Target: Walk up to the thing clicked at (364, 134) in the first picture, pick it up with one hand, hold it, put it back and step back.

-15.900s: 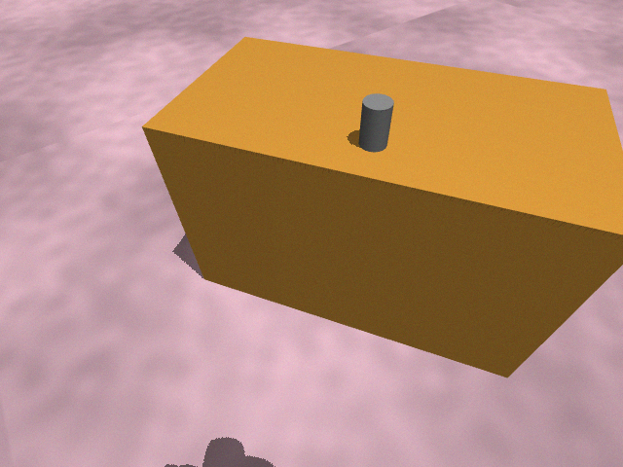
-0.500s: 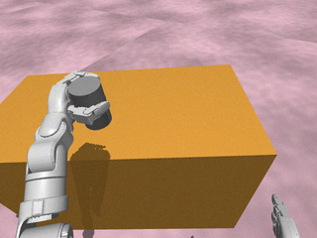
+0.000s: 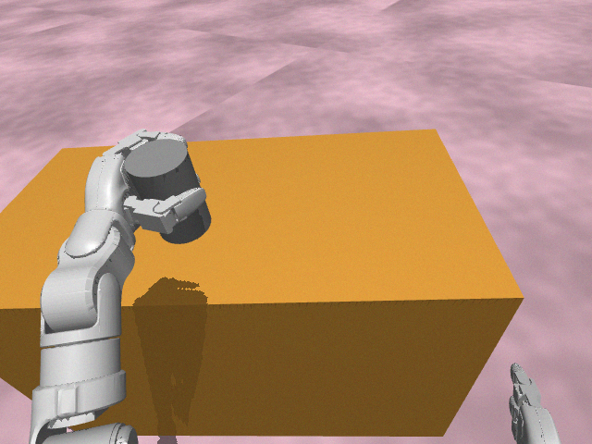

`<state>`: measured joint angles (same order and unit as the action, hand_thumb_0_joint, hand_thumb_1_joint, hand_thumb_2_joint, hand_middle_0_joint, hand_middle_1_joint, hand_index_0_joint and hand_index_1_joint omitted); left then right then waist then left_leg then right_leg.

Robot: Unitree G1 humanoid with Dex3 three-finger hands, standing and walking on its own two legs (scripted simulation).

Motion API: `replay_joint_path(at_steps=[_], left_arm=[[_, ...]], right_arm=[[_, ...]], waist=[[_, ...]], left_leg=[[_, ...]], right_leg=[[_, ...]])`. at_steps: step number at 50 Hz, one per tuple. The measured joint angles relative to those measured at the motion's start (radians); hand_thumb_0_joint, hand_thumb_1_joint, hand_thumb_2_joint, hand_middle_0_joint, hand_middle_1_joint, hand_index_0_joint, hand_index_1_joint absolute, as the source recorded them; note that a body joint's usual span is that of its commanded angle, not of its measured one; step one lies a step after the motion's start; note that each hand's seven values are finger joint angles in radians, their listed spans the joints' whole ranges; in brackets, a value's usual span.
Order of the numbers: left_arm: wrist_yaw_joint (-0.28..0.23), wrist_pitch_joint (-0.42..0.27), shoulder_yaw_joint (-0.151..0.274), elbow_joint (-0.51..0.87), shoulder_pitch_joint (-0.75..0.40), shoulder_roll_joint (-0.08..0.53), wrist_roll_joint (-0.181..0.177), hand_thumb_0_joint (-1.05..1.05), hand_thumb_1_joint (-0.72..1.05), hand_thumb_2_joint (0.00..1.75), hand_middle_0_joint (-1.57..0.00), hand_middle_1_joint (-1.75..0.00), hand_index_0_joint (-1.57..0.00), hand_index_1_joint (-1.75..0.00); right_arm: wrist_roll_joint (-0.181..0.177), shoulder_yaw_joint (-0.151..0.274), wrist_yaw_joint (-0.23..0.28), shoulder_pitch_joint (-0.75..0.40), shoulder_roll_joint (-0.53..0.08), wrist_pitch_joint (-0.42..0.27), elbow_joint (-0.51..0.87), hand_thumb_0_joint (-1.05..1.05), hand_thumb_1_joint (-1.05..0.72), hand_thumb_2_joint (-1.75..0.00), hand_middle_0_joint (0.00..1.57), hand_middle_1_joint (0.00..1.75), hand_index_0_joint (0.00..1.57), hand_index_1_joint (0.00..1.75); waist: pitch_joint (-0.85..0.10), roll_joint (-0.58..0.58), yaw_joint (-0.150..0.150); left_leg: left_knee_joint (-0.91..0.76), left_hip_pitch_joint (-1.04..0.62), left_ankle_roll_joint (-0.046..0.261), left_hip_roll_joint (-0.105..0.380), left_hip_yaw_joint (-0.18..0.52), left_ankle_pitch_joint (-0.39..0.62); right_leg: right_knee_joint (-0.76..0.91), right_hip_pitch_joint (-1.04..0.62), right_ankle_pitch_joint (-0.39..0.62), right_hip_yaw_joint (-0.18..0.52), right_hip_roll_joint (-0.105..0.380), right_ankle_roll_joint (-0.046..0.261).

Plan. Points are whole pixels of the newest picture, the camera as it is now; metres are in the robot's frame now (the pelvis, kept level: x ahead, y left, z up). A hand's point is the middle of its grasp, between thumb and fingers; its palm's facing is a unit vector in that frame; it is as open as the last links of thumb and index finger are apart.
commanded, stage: hold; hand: left
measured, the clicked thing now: (172, 193) +0.34 +0.18 +0.22
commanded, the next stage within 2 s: none
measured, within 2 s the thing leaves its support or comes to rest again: neither
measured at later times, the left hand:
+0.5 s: hand (168, 173) +0.34 +0.17 +0.25, palm faces +0.12 -0.99 +0.02, open 9.6 cm
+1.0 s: hand (161, 177) +0.33 +0.17 +0.25, palm faces +0.13 -0.99 +0.01, open 9.6 cm
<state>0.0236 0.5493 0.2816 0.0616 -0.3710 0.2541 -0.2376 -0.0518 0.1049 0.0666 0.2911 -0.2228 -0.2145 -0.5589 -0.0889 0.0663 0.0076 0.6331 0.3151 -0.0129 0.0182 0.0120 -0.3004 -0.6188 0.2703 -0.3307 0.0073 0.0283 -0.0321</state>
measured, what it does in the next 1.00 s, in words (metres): stands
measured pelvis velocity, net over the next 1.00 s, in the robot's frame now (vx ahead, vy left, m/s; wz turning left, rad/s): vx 0.00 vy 0.00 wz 0.01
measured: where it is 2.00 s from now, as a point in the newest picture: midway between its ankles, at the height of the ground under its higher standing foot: outside the picture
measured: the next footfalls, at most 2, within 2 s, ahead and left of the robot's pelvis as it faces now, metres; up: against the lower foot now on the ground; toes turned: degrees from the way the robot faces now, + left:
none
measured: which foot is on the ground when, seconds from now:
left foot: down 0.00-1.00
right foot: down 0.00-1.00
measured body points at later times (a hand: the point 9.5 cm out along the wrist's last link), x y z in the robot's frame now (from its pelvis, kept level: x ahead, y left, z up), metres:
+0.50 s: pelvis +0.01 +0.00 +0.00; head -0.04 -0.03 +0.45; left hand +0.33 +0.22 +0.25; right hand +0.18 -0.26 -0.07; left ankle +0.02 +0.13 -0.73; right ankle +0.00 -0.14 -0.73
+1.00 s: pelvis +0.00 +0.00 +0.00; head -0.05 -0.03 +0.45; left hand +0.32 +0.23 +0.25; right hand +0.17 -0.26 -0.07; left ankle +0.02 +0.13 -0.73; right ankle +0.00 -0.14 -0.73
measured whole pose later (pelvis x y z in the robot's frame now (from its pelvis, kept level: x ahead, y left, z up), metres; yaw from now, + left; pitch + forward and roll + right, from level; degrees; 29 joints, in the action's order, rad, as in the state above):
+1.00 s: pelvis +0.00 +0.00 +0.00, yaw +1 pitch -2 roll +0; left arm 0.02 0.65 0.28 0.13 -0.40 0.25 -0.24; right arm -0.05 0.11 0.07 0.25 -0.23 -0.24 -0.67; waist -0.09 0.07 0.02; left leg 0.61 0.29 -0.01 0.01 0.02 -0.28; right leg -0.59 0.24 -0.32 0.00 0.03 -0.03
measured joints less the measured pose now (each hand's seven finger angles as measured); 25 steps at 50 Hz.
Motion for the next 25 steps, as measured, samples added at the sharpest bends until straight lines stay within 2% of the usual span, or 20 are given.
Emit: replay_joint_path(at_steps=[9, 20, 25], left_arm=[[-0.005, 0.039, -0.008, 0.021, -0.019, -0.008, 0.008, 0.0, -0.39, 1.14, -0.73, -1.07, -0.76, -1.08], [0.002, 0.079, 0.006, 0.057, -0.029, -0.007, -0.008, 0.0, -0.39, 1.13, -0.73, -1.07, -0.76, -1.08], [-0.002, 0.106, 0.0, 0.078, -0.023, -0.012, -0.005, 0.0, -0.39, 1.13, -0.73, -1.07, -0.76, -1.08]], right_arm=[[0.0, 0.004, 0.002, -0.01, -0.003, -0.009, -0.044, -0.01, 0.52, -0.06, 0.05, 0.05, 0.05, 0.05], [-0.003, 0.011, -0.001, -0.02, -0.004, -0.013, -0.06, -0.01, 0.51, -0.06, 0.05, 0.05, 0.05, 0.05], [-0.004, 0.016, -0.009, -0.025, -0.006, -0.008, -0.07, -0.01, 0.52, -0.06, 0.05, 0.05, 0.05, 0.05]], waist=[[-0.003, 0.001, 0.009], [-0.008, 0.005, 0.011], [-0.01, 0.01, 0.015]], left_leg=[[-0.008, -0.011, 0.001, -0.002, 0.003, -0.001], [-0.018, -0.022, 0.0, -0.003, 0.005, 0.0], [-0.02, -0.023, 0.0, -0.003, 0.006, 0.001]], right_leg=[[0.011, -0.014, -0.001, -0.004, 0.002, 0.0], [0.02, -0.025, -0.002, -0.007, 0.003, 0.0], [0.023, -0.028, 0.0, -0.008, 0.003, 0.0]])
